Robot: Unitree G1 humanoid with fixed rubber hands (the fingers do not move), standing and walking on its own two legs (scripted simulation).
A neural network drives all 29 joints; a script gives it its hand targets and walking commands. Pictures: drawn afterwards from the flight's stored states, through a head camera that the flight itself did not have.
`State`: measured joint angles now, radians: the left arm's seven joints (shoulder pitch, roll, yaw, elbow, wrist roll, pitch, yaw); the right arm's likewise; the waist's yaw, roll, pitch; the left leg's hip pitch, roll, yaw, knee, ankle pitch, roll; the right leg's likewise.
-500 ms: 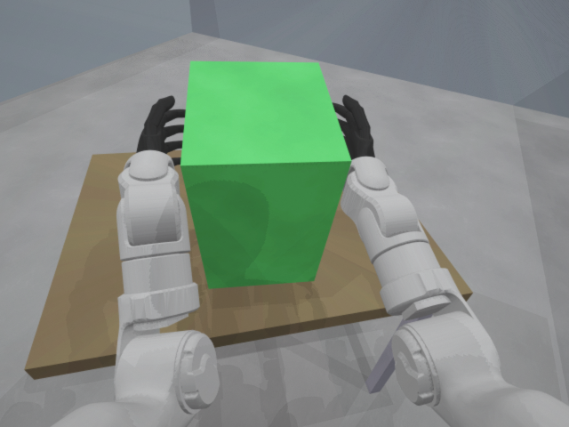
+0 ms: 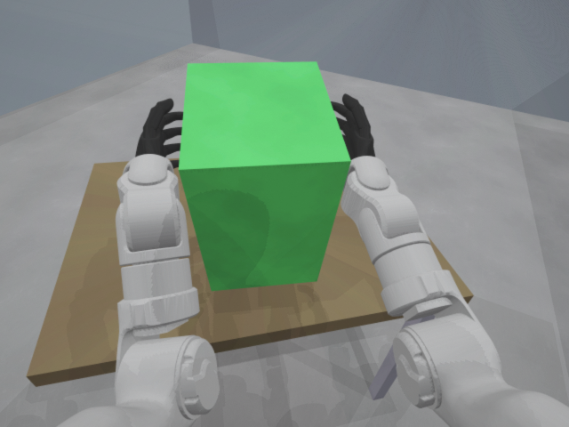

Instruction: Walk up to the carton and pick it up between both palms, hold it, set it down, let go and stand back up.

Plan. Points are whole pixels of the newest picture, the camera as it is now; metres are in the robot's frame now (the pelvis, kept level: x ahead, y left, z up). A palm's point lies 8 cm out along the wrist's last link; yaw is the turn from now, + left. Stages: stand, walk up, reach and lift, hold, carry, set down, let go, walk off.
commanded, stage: hold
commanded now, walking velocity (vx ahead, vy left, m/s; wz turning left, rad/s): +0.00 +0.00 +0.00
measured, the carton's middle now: (259, 185) +0.38 +0.01 +0.18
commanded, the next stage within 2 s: none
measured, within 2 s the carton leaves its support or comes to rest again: neither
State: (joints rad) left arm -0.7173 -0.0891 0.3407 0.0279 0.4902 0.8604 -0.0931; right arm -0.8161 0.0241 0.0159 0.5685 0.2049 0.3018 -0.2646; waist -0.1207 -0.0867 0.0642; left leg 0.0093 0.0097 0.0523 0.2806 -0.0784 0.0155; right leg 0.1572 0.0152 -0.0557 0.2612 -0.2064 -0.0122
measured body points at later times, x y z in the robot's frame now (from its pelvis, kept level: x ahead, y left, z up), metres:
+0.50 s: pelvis +0.00 +0.00 +0.00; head -0.06 +0.03 +0.44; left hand +0.37 +0.14 +0.24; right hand +0.38 -0.12 +0.25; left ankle +0.07 +0.11 -0.75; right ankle -0.02 -0.10 -0.75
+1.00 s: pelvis +0.00 +0.00 +0.00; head -0.06 +0.02 +0.44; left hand +0.37 +0.14 +0.25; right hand +0.38 -0.12 +0.25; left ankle +0.07 +0.11 -0.75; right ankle -0.02 -0.10 -0.75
